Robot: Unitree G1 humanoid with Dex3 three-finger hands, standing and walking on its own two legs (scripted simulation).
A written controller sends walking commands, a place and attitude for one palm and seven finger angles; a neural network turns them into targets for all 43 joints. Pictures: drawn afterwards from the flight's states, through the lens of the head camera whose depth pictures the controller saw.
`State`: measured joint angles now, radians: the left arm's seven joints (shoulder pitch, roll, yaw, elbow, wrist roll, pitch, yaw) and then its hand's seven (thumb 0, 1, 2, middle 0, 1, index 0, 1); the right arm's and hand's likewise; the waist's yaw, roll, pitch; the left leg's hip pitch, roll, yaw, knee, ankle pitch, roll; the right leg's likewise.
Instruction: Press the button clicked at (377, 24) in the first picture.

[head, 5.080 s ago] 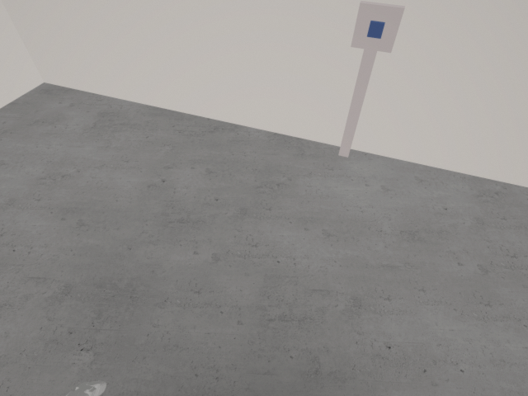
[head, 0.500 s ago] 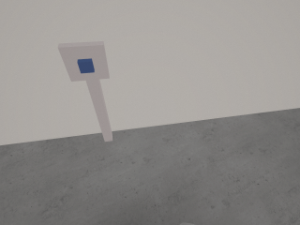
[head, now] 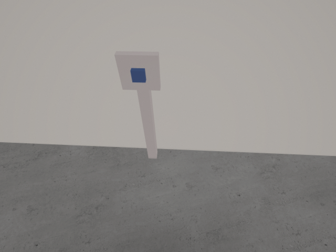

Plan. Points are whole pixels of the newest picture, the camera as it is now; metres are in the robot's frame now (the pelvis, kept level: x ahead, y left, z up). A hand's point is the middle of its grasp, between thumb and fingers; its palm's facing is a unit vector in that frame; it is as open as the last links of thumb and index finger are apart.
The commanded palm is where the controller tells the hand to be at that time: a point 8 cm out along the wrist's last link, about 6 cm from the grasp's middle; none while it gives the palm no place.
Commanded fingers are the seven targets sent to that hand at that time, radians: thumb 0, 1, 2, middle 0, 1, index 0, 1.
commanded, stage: take the last steps up to it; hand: left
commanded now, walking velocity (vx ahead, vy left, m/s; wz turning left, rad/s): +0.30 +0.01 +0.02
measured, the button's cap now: (138, 74) +0.80 +0.21 -0.04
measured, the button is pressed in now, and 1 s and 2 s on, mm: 0 0 0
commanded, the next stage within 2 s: come to a stop and stand still in 0.76 s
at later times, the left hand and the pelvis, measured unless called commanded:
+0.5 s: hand (103, 229) +0.21 +0.22 -0.18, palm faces -0.03 -0.98 -0.18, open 7.4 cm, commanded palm none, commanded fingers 0.00 0.90 0.90 -0.20 -0.30 -0.20 -0.30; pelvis +0.12 +0.04 -0.01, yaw -1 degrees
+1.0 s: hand (111, 207) +0.28 +0.22 -0.20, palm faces +0.07 -0.99 -0.15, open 7.3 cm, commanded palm none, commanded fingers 0.00 0.90 0.90 -0.20 -0.30 -0.20 -0.30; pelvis +0.28 +0.05 -0.01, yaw +0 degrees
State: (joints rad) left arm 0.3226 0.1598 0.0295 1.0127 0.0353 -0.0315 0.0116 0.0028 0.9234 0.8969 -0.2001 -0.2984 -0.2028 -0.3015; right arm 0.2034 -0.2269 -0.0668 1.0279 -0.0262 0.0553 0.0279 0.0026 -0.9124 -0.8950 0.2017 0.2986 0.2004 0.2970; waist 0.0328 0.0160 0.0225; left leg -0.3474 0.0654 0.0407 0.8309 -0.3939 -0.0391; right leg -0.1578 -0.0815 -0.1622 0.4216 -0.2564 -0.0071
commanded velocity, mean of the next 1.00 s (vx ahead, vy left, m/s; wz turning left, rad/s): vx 0.16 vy -0.03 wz -0.01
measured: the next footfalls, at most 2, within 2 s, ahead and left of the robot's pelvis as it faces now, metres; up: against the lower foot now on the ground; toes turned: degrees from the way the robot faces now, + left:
left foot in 0.12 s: +0.03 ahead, +0.15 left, +0.00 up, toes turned +7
right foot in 0.58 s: +0.30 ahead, -0.09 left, +0.00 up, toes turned -9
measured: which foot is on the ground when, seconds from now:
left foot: up 0.00-0.10, down 0.12-0.58, up 0.60-0.92, down 0.94-1.00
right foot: down 0.00-0.12, up 0.14-0.56, down 0.58-0.98, up 1.00-1.00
